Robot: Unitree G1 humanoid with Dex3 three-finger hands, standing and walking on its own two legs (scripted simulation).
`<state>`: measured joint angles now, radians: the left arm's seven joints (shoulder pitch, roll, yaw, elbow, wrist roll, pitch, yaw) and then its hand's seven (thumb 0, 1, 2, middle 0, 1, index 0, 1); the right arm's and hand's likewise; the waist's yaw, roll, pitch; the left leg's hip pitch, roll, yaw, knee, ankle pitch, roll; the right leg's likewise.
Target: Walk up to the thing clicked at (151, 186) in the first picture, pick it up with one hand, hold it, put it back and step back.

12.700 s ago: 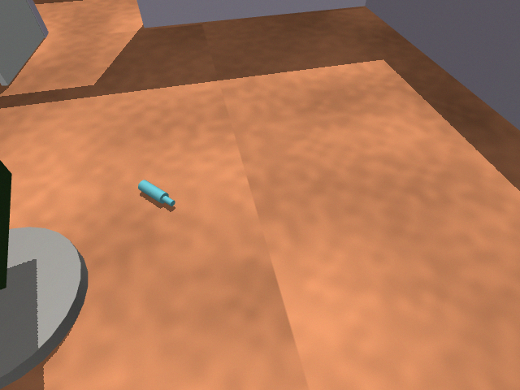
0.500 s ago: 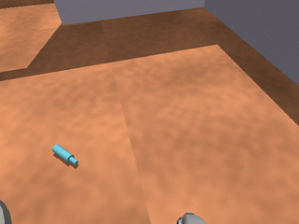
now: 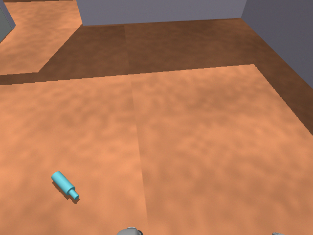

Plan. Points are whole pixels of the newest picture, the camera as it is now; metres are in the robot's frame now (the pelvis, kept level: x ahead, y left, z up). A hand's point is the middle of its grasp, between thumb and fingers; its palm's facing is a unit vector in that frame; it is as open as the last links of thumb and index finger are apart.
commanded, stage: walk up
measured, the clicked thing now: (66, 186) +0.47 +0.59 -0.73
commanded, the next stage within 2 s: none
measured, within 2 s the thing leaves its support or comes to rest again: neither
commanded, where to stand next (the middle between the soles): +0.57 +0.02 m, yaw -2 degrees
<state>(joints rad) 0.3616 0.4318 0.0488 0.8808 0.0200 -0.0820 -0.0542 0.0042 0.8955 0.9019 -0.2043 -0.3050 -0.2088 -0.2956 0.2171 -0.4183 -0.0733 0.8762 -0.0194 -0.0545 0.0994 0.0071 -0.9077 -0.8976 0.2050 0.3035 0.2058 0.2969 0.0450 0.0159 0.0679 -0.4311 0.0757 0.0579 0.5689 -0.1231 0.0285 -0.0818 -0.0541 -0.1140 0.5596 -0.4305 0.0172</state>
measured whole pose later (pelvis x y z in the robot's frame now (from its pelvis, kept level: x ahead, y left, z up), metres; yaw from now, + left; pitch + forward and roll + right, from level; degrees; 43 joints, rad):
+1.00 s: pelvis +0.36 +0.04 +0.01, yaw -3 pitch -3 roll +0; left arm 0.29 0.45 0.05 0.93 0.01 -0.04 -0.04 0.01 0.90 0.90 -0.20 -0.30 -0.20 -0.29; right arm 0.34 -0.40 -0.05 0.87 -0.01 -0.08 0.05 0.00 -0.91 -0.90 0.21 0.30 0.21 0.30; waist -0.02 -0.06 0.07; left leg -0.27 0.04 0.11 0.57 -0.25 0.03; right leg -0.47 -0.04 0.02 1.04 -0.37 -0.03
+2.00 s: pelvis +0.51 +0.03 +0.02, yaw -2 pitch -3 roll +0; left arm 0.10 0.36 -0.01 1.16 0.00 -0.01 -0.01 0.00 0.90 0.90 -0.20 -0.30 -0.20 -0.29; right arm 0.01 -0.35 0.01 1.11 0.02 -0.02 0.02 0.01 -0.91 -0.90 0.21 0.30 0.21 0.30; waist 0.03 0.01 0.08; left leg -0.21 0.03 0.02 0.42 -0.17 -0.01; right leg -0.16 -0.04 -0.03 0.40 -0.20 0.04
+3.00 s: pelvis +0.53 +0.01 +0.03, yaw -3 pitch -2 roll +0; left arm 0.09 0.35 0.01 1.14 0.01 -0.01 -0.01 0.00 0.90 0.90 -0.20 -0.30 -0.20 -0.29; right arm 0.08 -0.35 -0.01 1.15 -0.01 -0.01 0.02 0.01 -0.91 -0.90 0.21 0.30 0.21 0.30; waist -0.01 0.01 0.05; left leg -0.15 0.05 0.02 0.32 -0.14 -0.03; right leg -0.11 -0.02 -0.03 0.32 -0.18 0.02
